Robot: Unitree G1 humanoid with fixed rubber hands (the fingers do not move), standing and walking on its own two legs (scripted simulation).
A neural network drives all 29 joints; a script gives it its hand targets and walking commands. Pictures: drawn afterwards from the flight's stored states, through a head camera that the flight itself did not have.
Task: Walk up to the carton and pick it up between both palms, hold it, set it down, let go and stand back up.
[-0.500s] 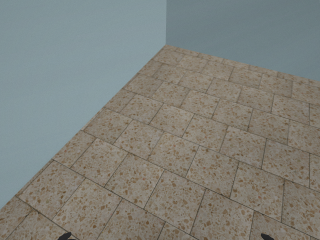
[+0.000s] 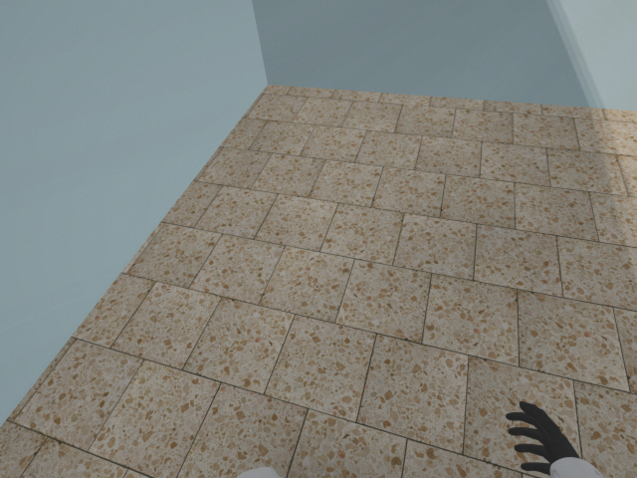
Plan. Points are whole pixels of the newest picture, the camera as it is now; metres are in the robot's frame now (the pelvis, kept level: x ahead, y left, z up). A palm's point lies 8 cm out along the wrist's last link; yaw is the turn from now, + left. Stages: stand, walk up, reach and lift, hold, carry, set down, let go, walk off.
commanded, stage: walk up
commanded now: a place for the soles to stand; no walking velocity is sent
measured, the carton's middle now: out of the picture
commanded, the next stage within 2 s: none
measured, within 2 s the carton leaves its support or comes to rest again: neither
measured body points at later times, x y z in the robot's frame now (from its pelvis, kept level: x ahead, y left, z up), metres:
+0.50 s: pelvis -0.11 +0.00 +0.01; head -0.05 -0.02 +0.46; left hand +0.12 +0.23 -0.10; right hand -0.07 -0.34 -0.10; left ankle -0.05 +0.04 -0.70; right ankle +0.01 -0.11 -0.71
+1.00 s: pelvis -0.28 +0.06 +0.00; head -0.27 +0.06 +0.45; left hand -0.16 +0.36 -0.11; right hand -0.24 -0.31 -0.05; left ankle -0.05 +0.03 -0.71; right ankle -0.42 -0.03 -0.71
